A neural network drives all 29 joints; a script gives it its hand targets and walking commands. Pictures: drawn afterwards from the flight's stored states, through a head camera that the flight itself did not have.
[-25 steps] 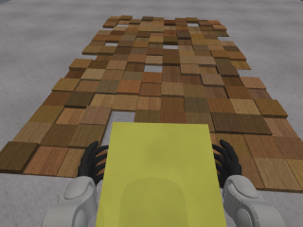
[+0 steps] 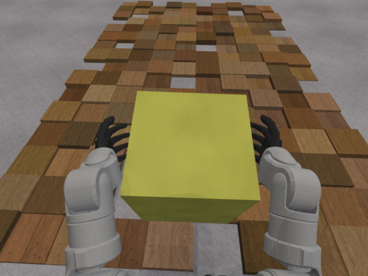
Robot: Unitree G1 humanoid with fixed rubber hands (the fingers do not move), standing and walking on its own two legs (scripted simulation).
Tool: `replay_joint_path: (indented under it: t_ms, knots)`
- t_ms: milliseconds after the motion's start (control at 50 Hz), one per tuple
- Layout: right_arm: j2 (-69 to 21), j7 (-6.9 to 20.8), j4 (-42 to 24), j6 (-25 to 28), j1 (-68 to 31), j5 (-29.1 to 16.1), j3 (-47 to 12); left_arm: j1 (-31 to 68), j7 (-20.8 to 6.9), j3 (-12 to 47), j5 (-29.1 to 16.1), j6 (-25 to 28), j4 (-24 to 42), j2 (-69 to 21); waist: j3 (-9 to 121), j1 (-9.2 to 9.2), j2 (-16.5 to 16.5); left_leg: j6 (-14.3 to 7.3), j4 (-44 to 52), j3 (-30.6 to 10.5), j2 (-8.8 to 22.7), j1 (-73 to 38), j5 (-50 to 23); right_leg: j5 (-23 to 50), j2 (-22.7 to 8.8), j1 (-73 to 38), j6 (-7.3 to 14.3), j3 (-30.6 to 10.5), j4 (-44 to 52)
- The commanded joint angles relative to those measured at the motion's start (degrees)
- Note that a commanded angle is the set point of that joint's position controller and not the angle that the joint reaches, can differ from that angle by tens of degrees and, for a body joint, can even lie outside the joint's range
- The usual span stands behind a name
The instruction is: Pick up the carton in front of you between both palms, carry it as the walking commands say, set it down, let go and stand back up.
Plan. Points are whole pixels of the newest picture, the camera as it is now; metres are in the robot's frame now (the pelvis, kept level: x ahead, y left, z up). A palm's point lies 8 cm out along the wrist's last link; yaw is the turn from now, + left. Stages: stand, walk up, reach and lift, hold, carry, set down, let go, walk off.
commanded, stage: carry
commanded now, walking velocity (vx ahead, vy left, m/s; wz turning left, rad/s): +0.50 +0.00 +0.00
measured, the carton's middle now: (188, 165) +0.35 -0.01 +0.07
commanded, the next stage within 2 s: none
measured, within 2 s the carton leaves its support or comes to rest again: neither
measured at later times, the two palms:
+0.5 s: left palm (136, 60) +0.69 +0.13 +0.13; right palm (238, 58) +0.69 -0.18 +0.14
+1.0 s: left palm (159, 6) +1.01 +0.07 +0.18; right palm (238, 6) +1.02 -0.23 +0.18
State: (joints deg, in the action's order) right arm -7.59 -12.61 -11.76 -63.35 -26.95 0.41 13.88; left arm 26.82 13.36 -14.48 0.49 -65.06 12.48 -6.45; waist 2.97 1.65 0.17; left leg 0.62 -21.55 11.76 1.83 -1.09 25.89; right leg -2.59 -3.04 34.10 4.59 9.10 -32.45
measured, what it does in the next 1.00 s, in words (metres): climbs: right foot, then left foot 0.05 m higher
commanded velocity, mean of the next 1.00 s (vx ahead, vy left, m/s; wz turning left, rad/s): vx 0.50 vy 0.00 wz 0.00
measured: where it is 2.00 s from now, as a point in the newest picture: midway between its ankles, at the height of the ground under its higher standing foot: (193, 118)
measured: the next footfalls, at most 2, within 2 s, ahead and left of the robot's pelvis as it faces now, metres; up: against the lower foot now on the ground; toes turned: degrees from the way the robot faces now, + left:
right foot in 0.02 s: +0.20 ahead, -0.09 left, +0.00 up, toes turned -9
left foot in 0.46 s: +0.50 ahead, +0.08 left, +0.05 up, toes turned +6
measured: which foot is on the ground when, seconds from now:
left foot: down 0.00-0.04, up 0.06-0.44, down 0.46-0.90, up 0.92-1.00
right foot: up 0.00-0.00, down 0.02-0.48, up 0.50-0.86, down 0.88-1.00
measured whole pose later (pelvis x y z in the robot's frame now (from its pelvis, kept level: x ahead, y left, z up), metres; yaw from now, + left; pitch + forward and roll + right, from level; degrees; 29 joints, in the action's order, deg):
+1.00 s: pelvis +0.67 -0.08 +0.04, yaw -1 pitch +4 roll +2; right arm -6.4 -13.5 -4.3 -65.3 -34.0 2.1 18.2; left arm 32.0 11.7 -16.9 1.0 -66.0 5.6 -7.2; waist 3.7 -3.1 -0.4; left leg -0.6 -75.3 0.6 1.7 26.6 27.2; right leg -22.2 0.1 24.4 5.3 6.8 -33.3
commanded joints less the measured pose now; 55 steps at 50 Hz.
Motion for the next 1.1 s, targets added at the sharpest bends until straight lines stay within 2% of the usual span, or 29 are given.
replay_joint_path:
  t_ms: [0, 20, 40, 60, 100, 120, 160, 280, 360, 420, 440, 460, 480, 500, 520, 560, 580, 660, 720, 760, 800, 840, 860, 880, 900, 920, 960, 980, 1080]
  knots:
    - [-33.4, -0.5, -0.3, 1.7, -33.5, -9.1, -31.1, 31.6, -0.2, 28.3, -7.0, 3.2, -1.6, -32.4, 19.7, -5.78, -2.7, -4.1, -24.4, 1.0, 6.2, 4.1, -43.0, -3.6, 5.0, -28.6, 0.8, 3.3, 3.8]
    - [-34.0, -0.8, 0.2, 1.8, -34.8, -8.5, -30.7, 31.1, -0.3, 27.5, -6.9, 3.5, -2.6, -32.1, 24.3, -7.72, 6.3, -2.9, -39.1, -0.9, 3.5, 14.2, -26.0, -7.2, -7.2, -38.9, 0.9, -13.2, 4.0]
    - [-35.1, -0.8, 0.8, 1.8, -33.3, -8.2, -30.0, 34.0, 0.1, 28.0, -7.8, 4.2, -2.5, -32.2, 30.6, -5.63, 22.5, -1.0, -55.7, -6.5, -5.9, 34.6, 1.4, -10.6, -19.1, -53.9, 10.1, -42.1, 12.0]
    - [-35.3, -1.0, 0.1, 2.2, -35.5, -8.2, -29.7, 34.3, -0.4, 29.6, -9.6, 4.4, -1.9, -35.1, 30.6, -5.17, 17.8, -2.9, -61.8, -12.6, -3.0, 40.0, 1.3, -7.3, -18.6, -54.5, 10.2, -40.7, 13.2]
    - [-38.9, -0.7, -1.5, 3.1, -38.5, -9.4, -30.1, 39.4, -1.7, 32.6, -12.6, 5.6, 3.0, -39.1, 26.2, -5.33, 5.9, -4.1, -61.6, -13.1, 0.1, 43.8, -2.2, 9.6, -15.3, -48.7, 7.8, -29.5, 7.8]
    - [-39.8, -0.5, -2.0, 3.7, -37.9, -9.0, -30.1, 40.5, -2.2, 33.7, -13.3, 6.2, 5.0, -40.8, 26.1, -5.2, 3.6, -4.2, -58.4, -13.2, 1.3, 44.1, -3.9, 12.5, -14.5, -47.4, 6.7, -25.7, 7.3]
    - [-39.8, -0.3, -3.4, 4.8, -35.0, -7.9, -30.4, 39.7, -2.5, 35.0, -13.5, 7.3, 8.5, -41.1, 27.3, -4.9, 4.6, -3.7, -54.3, -12.2, 1.7, 43.5, -5.4, 13.0, -13.6, -47.0, 5.8, -22.1, 8.1]
    - [-36.4, 0.1, -9.2, 5.7, -29.3, -8.8, -33.3, 31.7, -2.6, 37.3, -13.8, 7.8, 14.4, -37.0, 26.2, -6.63, 6.7, -4.0, -50.5, -8.0, 1.8, 57.4, -6.0, 25.6, -12.3, -54.9, 8.2, -16.7, 5.5]
    - [-32.8, 0.0, -9.4, 4.3, -28.1, -8.7, -33.0, 30.2, -2.5, 37.3, -13.3, 6.6, 14.7, -33.4, 18.6, -5.62, 5.2, -4.1, -28.8, -2.5, -0.9, 46.9, -9.8, 24.8, -7.5, -43.3, 6.7, -9.6, 9.5]
    - [-31.4, 0.1, -6.6, 2.8, -25.8, -7.5, -32.0, 28.1, -2.2, 35.7, -11.7, 5.2, 11.6, -31.6, 20.4, -0.83, 10.8, -6.8, -16.6, 5.1, -7.8, 25.5, -14.5, 51.7, -5.3, -36.6, 3.1, -1.6, -2.7]
    - [-31.4, 0.2, -5.1, 2.4, -24.5, -7.5, -31.8, 28.0, -2.0, 35.1, -10.7, 4.8, 10.7, -31.0, 25.6, 2.56, 9.0, -8.0, -10.1, 2.6, -6.4, 11.2, -21.0, 44.1, -4.4, -31.7, 1.0, 0.1, -13.5]
    - [-31.2, -0.1, -5.0, 2.5, -26.0, -7.4, -31.8, 27.2, -2.0, 34.6, -10.1, 4.2, 10.7, -32.0, 37.5, 5.27, -7.0, -18.6, -11.7, -27.0, 10.7, -12.0, -20.4, 23.7, 0.9, -11.3, -3.7, -2.9, -36.4]
    - [-33.6, 0.1, -3.0, 2.4, -24.6, -8.2, -32.4, 29.3, -2.2, 34.5, -10.9, 3.9, 11.7, -32.1, 38.5, 6.54, -19.5, -24.1, -3.6, -46.9, 16.9, -19.6, -34.8, -23.1, 10.6, 3.2, -4.1, -6.7, -50.6]
    - [-34.9, 0.5, -5.1, 2.2, -24.9, -9.3, -33.5, 31.1, -2.0, 34.7, -11.4, 4.0, 11.5, -33.9, 35.1, 5.26, -13.4, -23.1, -7.2, -42.1, 16.8, -21.0, -37.9, -26.0, 6.6, 10.9, -2.0, -13.6, -57.1]
    - [-37.4, 0.9, -6.6, 2.3, -28.0, -11.1, -35.8, 31.6, -1.8, 32.6, -10.4, 4.2, 11.0, -34.5, 31.5, 6.04, -5.3, -20.7, -9.1, -39.1, 16.5, -17.9, -38.3, -25.6, 4.3, 14.5, -1.0, -14.2, -55.2]
    - [-39.7, 1.7, -9.8, 2.9, -33.4, -13.7, -38.4, 31.1, -1.6, 30.0, -8.0, 4.4, 9.0, -34.8, 25.2, 3.84, -0.1, -15.3, -5.7, -33.4, 15.0, -8.5, -30.3, -22.1, 0.8, 13.1, -0.4, -14.0, -43.7]
    - [-40.2, 2.0, -10.3, 3.1, -35.1, -14.3, -38.9, 31.1, -1.6, 29.5, -7.1, 4.6, 8.2, -34.9, 24.3, 2.8, -0.5, -13.7, -4.2, -30.5, 14.4, -6.1, -26.1, -20.3, 0.2, 11.1, -0.6, -13.2, -39.0]
    - [-38.9, 2.7, -9.7, 3.2, -36.5, -16.8, -39.8, 30.9, -1.3, 29.5, -5.4, 4.8, 6.5, -33.7, 21.6, 3.15, -5.7, -13.8, -1.1, -22.9, 13.1, -4.5, -26.1, -14.7, -0.4, 11.3, -1.9, -9.9, -27.0]
    - [-36.6, 2.2, -6.1, 1.9, -34.1, -15.5, -37.7, 29.9, -0.6, 28.6, -4.6, 3.5, 5.3, -31.2, 18.3, 2.06, -7.7, -10.7, 1.9, -12.7, 8.7, 4.6, -25.2, -4.7, 0.8, -2.2, -3.2, -5.7, -7.2]
    - [-35.2, 1.6, -3.5, 0.7, -32.3, -13.5, -35.1, 29.9, -0.6, 28.2, -4.7, 2.1, 3.8, -30.2, 17.4, 2.4, -8.5, -9.4, 1.3, -10.7, 8.9, 4.9, -27.2, -0.4, 2.1, -6.9, -3.2, -2.7, -2.8]
    - [-33.8, 0.9, -1.0, -0.5, -31.9, -11.1, -32.8, 30.9, -0.9, 28.1, -5.3, 0.9, 2.0, -30.0, 15.9, 1.12, -9.2, -8.2, -1.7, -10.3, 9.7, 2.0, -29.3, -1.7, 1.7, -7.3, -2.3, -2.3, 0.8]
    - [-32.9, 0.1, 1.5, -1.5, -32.0, -8.7, -30.6, 31.3, -1.1, 27.3, -5.7, 0.0, -0.8, -29.9, 17.7, -3.02, -6.3, -4.9, -15.1, -5.6, 7.8, 1.9, -38.9, -1.7, 4.2, -18.3, -1.6, 1.4, 7.4]
    - [-32.5, -0.4, 2.7, -1.8, -32.3, -7.4, -29.2, 31.3, -1.2, 26.8, -5.8, -0.2, -1.9, -30.0, 21.1, -4.71, -2.2, -3.3, -28.2, -4.1, 6.1, 9.2, -31.7, -4.7, 2.2, -29.8, -2.2, -0.6, 5.8]
    - [-32.4, -1.0, 3.8, -2.2, -33.1, -6.0, -27.6, 31.6, -1.3, 26.3, -6.4, -0.6, -3.1, -29.7, 21.6, -5.11, 8.5, -1.6, -41.8, -4.5, 2.3, 21.9, -7.6, -6.0, -9.3, -37.1, -2.3, -16.9, 4.9]
    - [-33.0, -1.2, 5.8, -3.0, -33.9, -6.0, -26.3, 34.5, -0.9, 25.9, -6.7, -0.7, -4.7, -29.0, 23.0, -3.27, 18.3, -0.2, -54.1, -9.5, -3.6, 39.1, 6.5, 4.1, -17.8, -49.1, 5.1, -35.7, 6.0]
    - [-33.4, -1.3, 5.7, -3.0, -34.2, -5.7, -25.6, 35.7, -0.8, 27.1, -8.0, -0.5, -4.4, -31.1, 23.9, -4.83, 16.7, -0.6, -60.8, -11.4, -2.7, 47.5, 5.7, -8.1, -19.2, -49.7, 9.6, -43.5, 11.9]
    - [-37.6, -1.0, 5.4, -2.2, -37.6, -5.8, -25.8, 40.4, -2.1, 29.2, -10.2, 0.2, -1.3, -37.4, 20.5, -4.45, 2.7, -2.2, -61.4, -13.0, 1.0, 48.7, -1.1, -5.4, -15.0, -41.9, 7.7, -34.2, 10.6]
    - [-39.9, -0.5, 4.9, -1.6, -38.8, -5.7, -26.0, 43.6, -2.6, 30.7, -11.2, 1.0, 0.6, -40.2, 20.9, -4.26, 3.3, -2.5, -59.2, -12.6, 1.6, 47.7, -2.1, 0.3, -14.9, -40.0, 7.7, -30.4, 9.7]
    - [-41.7, -0.1, 1.6, 2.1, -38.6, -5.9, -29.3, 42.9, -3.3, 32.8, -12.2, 4.5, 3.5, -42.1, 22.2, -4.46, 7.0, -1.9, -47.1, -9.4, 1.6, 49.1, -7.2, 3.4, -10.9, -40.8, 7.4, -19.0, 12.1]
